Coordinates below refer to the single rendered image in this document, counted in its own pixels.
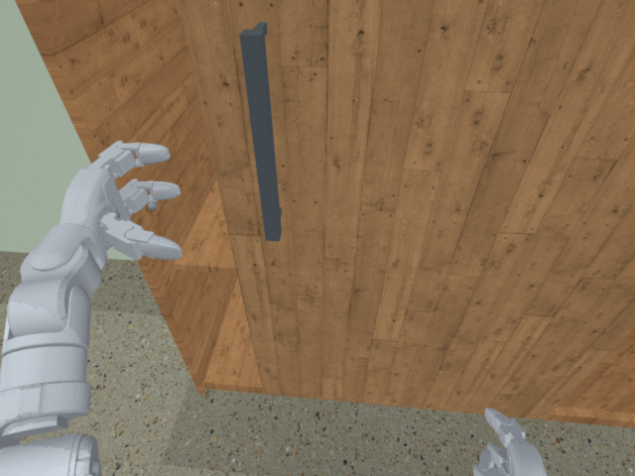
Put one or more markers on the robot right hand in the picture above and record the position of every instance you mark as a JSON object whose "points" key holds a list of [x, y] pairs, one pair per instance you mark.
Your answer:
{"points": [[521, 458]]}

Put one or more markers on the handle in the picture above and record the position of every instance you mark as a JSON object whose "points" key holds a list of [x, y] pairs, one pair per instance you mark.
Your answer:
{"points": [[254, 57]]}

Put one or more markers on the wardrobe door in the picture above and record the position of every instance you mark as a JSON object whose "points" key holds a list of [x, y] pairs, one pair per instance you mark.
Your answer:
{"points": [[611, 385], [457, 183]]}

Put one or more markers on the robot left hand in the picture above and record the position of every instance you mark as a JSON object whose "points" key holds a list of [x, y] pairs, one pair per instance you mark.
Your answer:
{"points": [[92, 196]]}

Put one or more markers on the left robot upper arm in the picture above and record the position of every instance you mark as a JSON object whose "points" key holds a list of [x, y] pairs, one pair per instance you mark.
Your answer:
{"points": [[68, 455]]}

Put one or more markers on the left robot forearm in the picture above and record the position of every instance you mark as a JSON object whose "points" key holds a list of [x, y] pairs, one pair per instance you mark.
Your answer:
{"points": [[46, 337]]}

